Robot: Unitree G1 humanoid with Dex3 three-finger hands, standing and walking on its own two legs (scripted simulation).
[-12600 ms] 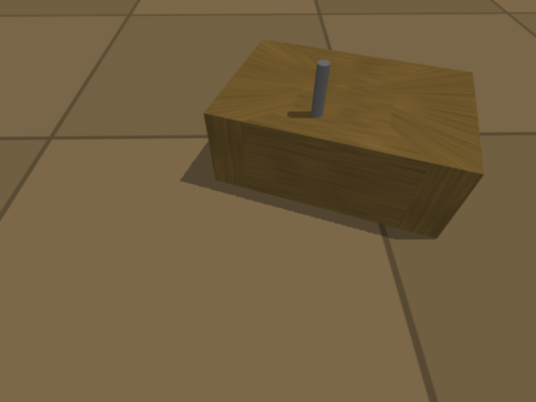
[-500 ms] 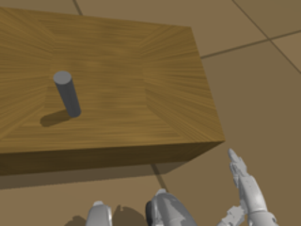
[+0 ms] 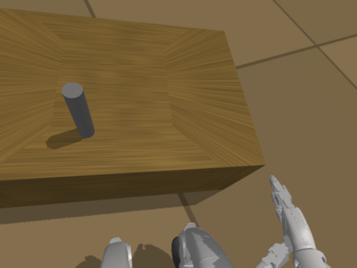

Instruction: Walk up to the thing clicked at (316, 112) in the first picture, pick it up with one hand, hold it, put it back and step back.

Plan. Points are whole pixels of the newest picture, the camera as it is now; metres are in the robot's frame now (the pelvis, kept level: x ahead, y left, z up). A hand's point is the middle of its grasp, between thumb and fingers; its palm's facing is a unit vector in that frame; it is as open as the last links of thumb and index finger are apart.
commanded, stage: go down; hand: left
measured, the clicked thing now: (80, 114) +0.55 +0.20 -0.16
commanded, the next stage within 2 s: none
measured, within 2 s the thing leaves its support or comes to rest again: neither
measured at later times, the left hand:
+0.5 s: hand out of the picture +0.46 +0.39 +0.11, palm faces +0.25 -0.97 -0.01, open 17.3 cm
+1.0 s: hand out of the picture +0.46 +0.39 +0.11, palm faces +0.25 -0.97 -0.01, open 17.3 cm
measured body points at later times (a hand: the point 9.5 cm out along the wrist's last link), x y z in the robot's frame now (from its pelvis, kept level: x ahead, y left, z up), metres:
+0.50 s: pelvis +0.00 +0.00 +0.00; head +0.12 +0.07 +0.43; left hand +0.44 +0.44 +0.11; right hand +0.17 -0.24 +0.01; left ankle +0.00 +0.11 -0.66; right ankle +0.04 -0.16 -0.66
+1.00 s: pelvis +0.01 +0.00 +0.01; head +0.12 +0.07 +0.44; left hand +0.44 +0.44 +0.12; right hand +0.17 -0.24 +0.01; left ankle +0.00 +0.11 -0.66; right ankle +0.04 -0.16 -0.66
